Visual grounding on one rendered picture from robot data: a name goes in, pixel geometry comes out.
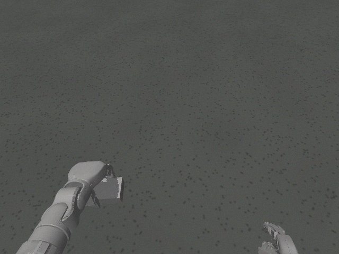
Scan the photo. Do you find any left robot hand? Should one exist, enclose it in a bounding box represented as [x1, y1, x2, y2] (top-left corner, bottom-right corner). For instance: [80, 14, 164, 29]
[68, 161, 115, 209]

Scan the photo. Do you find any right robot hand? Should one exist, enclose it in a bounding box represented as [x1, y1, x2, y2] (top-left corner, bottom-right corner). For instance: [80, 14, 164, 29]
[258, 222, 299, 254]

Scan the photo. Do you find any left robot arm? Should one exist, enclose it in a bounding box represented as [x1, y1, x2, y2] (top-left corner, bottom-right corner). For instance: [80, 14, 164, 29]
[16, 179, 92, 254]

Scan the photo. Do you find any small box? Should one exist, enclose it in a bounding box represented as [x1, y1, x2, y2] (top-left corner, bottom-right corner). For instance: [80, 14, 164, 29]
[93, 177, 124, 204]

